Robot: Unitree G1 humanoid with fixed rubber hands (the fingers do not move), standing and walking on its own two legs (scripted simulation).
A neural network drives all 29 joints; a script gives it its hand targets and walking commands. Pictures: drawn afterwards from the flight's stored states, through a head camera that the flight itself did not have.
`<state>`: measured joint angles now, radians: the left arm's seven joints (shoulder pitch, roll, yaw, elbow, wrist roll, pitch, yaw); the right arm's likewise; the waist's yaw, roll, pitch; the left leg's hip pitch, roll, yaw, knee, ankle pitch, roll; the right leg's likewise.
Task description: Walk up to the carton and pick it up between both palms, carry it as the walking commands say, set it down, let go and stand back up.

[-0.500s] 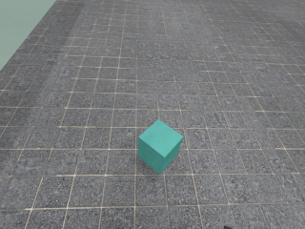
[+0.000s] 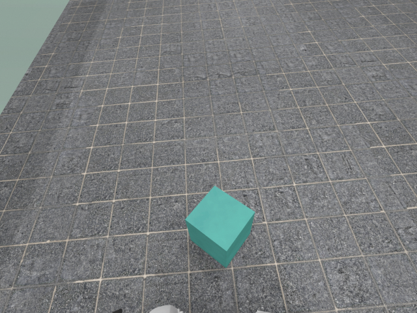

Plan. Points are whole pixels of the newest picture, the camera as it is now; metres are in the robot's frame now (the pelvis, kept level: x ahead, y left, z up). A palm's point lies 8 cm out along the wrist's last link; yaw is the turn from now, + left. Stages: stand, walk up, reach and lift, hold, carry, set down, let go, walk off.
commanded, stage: walk up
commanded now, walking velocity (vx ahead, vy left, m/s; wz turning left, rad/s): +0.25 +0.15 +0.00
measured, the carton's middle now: (220, 227) +0.53 -0.03 -0.64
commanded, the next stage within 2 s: none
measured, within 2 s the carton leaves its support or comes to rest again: neither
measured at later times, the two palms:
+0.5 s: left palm out of the picture +0.09 +0.25 -0.14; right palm (298, 297) +0.17 -0.17 -0.12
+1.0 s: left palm out of the picture +0.12 +0.23 -0.13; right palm out of the picture +0.09 -0.21 -0.13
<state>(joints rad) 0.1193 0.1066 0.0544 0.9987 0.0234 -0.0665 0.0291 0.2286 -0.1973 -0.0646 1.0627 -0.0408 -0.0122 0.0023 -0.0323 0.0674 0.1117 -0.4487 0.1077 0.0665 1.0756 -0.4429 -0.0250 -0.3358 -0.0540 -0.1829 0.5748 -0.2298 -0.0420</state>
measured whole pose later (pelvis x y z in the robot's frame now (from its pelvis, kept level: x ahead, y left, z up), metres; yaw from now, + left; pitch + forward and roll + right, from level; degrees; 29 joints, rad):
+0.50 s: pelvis +0.08 +0.03 +0.01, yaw +0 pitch -3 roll +0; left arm 0.24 0.14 0.01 1.09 0.01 0.03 0.02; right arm 0.09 -0.11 -0.01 1.05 0.00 0.00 -0.03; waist 0.03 -0.02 0.07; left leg -0.18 0.05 0.16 0.47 -0.25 0.01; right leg -0.18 -0.05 -0.07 0.49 -0.25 0.01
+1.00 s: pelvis +0.10 +0.01 +0.01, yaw -2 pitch -1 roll +0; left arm 0.26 0.15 0.04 1.11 0.01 0.01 0.04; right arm 0.27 -0.13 -0.02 1.15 -0.01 0.01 -0.03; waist -0.02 -0.02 0.01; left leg -0.13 0.10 0.17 0.41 -0.25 -0.04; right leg -0.14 0.01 -0.07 0.42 -0.26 -0.03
